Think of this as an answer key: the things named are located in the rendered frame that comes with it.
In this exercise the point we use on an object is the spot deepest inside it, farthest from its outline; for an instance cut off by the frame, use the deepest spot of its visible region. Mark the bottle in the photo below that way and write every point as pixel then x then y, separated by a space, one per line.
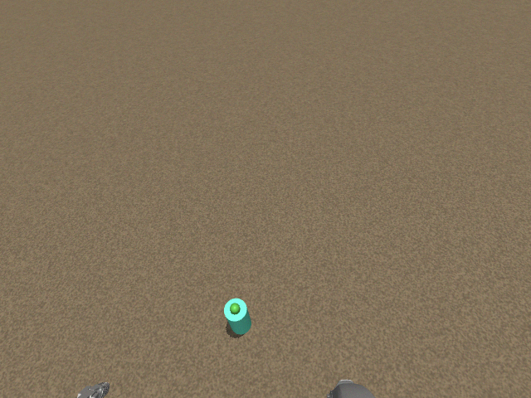
pixel 237 315

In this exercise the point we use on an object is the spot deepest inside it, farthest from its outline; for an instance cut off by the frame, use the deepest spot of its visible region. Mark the left robot hand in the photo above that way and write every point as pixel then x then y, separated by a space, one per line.
pixel 96 391

